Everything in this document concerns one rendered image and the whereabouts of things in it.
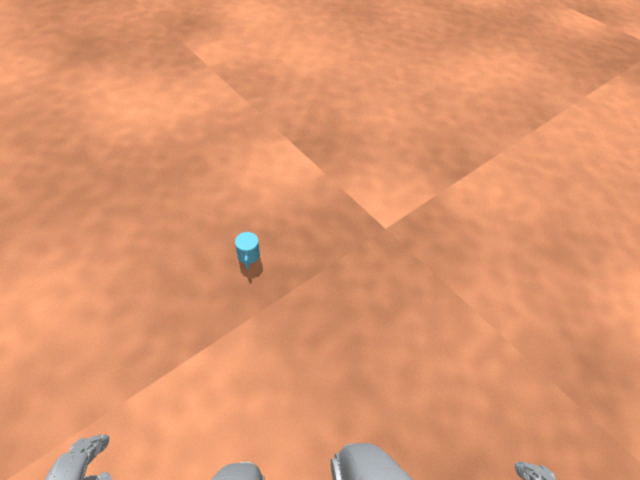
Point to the right robot hand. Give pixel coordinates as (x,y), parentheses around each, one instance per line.
(528,471)

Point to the left robot hand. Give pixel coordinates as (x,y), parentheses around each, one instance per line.
(73,465)

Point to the mug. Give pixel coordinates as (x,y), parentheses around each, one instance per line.
(247,248)

